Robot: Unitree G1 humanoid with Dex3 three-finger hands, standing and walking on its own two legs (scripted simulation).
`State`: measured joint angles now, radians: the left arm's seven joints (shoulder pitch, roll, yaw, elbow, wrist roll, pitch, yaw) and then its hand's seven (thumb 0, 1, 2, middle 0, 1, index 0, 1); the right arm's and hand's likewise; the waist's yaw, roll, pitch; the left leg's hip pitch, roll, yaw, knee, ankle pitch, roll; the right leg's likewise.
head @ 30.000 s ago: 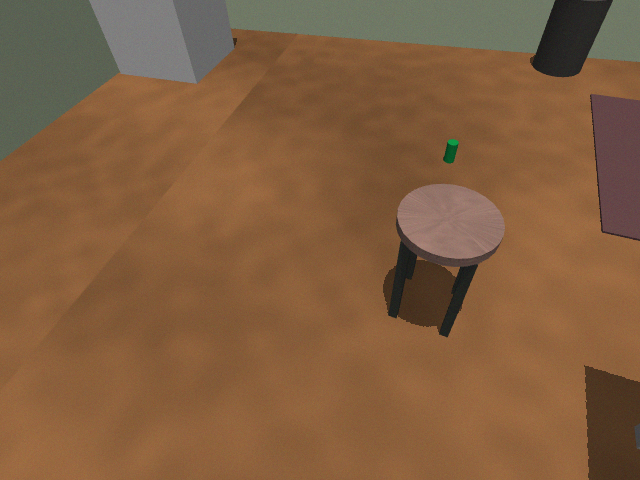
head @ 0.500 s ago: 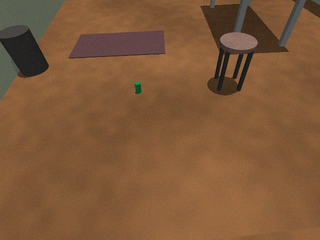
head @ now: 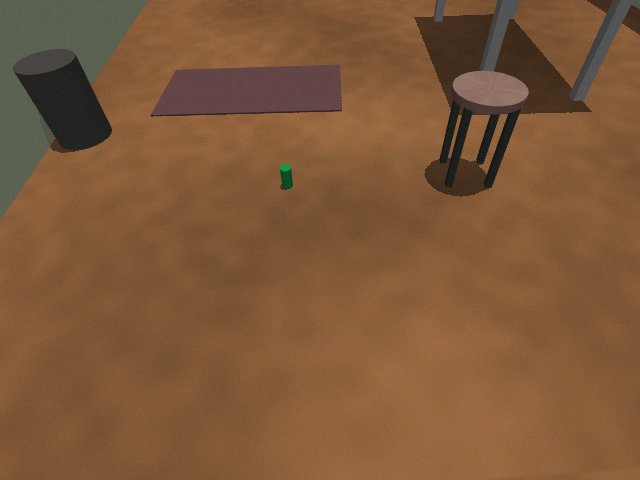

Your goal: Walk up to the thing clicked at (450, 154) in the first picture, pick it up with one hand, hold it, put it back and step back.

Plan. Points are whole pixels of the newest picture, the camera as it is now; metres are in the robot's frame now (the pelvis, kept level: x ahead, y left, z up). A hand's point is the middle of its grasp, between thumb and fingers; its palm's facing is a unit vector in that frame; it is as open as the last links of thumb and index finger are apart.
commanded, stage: stand
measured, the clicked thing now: (286, 176) +1.53 +0.25 -0.73
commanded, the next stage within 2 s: walk up in 1.70 s
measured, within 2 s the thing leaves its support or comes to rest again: neither
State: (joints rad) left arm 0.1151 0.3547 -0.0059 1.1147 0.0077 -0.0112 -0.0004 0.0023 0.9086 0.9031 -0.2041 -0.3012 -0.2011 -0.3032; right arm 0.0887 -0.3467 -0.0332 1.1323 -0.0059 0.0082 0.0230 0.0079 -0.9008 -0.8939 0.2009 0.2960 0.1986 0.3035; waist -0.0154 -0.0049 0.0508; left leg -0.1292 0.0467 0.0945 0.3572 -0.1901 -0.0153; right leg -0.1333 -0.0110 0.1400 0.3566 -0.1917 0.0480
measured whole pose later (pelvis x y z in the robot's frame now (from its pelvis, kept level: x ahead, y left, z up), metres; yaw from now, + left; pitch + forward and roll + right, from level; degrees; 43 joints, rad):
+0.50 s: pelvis +0.00 +0.00 +0.00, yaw +1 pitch -2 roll +0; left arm 0.12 0.36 -0.01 1.10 0.01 -0.01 0.00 0.00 0.91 0.90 -0.20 -0.30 -0.20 -0.30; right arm 0.10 -0.35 -0.03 1.13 0.00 0.01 0.02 0.01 -0.90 -0.89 0.20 0.30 0.20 0.30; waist -0.02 -0.01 0.05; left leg -0.14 0.04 0.07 0.36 -0.19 -0.01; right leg -0.13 -0.02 0.12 0.35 -0.19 0.05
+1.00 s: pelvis +0.01 +0.00 +0.00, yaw +2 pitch -2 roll +0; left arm 0.11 0.36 -0.01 1.10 0.01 -0.01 0.00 0.00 0.91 0.90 -0.20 -0.30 -0.20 -0.30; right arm 0.09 -0.35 -0.03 1.12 0.00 0.01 0.02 0.01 -0.90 -0.89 0.20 0.30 0.20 0.30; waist -0.01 0.00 0.05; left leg -0.13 0.04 0.06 0.36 -0.19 -0.02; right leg -0.11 -0.02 0.11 0.35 -0.20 0.04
